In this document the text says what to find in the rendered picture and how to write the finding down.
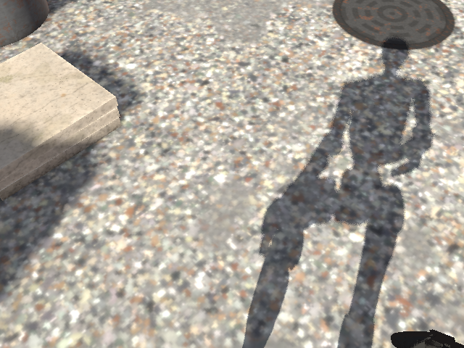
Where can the right robot hand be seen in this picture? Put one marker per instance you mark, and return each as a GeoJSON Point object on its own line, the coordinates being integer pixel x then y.
{"type": "Point", "coordinates": [423, 339]}

